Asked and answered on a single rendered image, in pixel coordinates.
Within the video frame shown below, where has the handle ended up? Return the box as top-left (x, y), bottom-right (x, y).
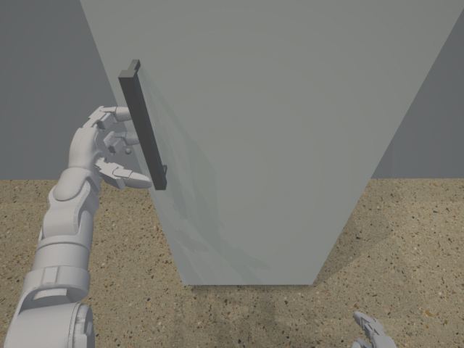
top-left (118, 59), bottom-right (167, 190)

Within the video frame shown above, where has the robot right hand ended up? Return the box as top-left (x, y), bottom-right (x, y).
top-left (352, 311), bottom-right (397, 348)

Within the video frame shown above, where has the left robot upper arm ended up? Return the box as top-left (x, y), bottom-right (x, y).
top-left (7, 302), bottom-right (95, 348)

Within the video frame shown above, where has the fridge door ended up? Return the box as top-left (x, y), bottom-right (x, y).
top-left (80, 0), bottom-right (464, 285)

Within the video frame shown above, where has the robot left hand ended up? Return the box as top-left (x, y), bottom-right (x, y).
top-left (67, 106), bottom-right (152, 190)

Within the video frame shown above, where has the robot left forearm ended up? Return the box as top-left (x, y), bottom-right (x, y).
top-left (2, 167), bottom-right (102, 348)

